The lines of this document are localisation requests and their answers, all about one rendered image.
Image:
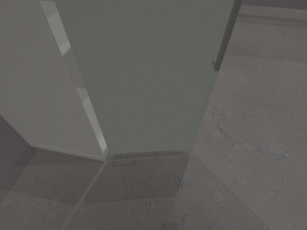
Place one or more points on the fridge door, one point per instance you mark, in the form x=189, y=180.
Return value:
x=147, y=66

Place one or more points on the handle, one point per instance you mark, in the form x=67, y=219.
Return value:
x=227, y=34

